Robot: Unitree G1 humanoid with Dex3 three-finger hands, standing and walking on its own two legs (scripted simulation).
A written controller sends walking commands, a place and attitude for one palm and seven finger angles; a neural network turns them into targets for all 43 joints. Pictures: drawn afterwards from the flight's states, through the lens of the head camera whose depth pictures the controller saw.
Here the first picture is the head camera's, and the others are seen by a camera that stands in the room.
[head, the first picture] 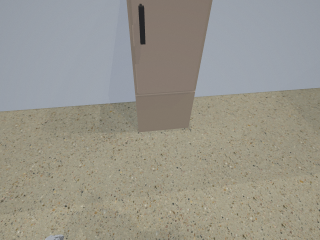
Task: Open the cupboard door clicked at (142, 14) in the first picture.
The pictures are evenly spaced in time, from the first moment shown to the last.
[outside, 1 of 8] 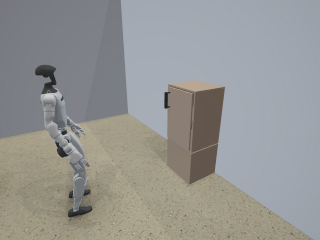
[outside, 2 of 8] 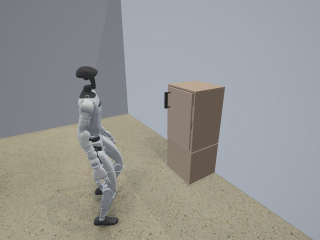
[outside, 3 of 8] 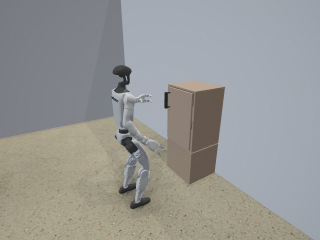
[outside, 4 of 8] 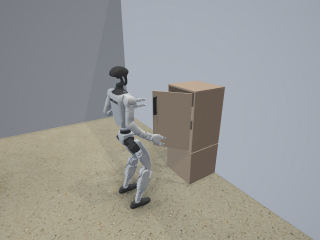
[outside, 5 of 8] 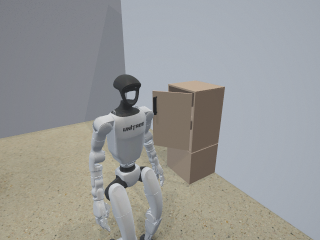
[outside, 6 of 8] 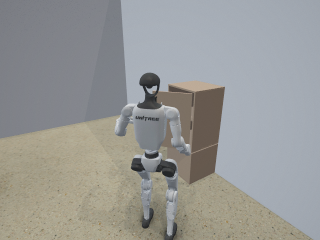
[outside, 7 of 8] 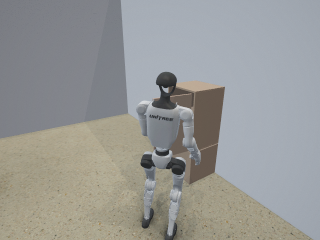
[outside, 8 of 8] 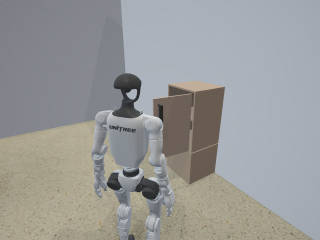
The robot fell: no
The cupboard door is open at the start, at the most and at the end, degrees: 0 84 84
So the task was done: yes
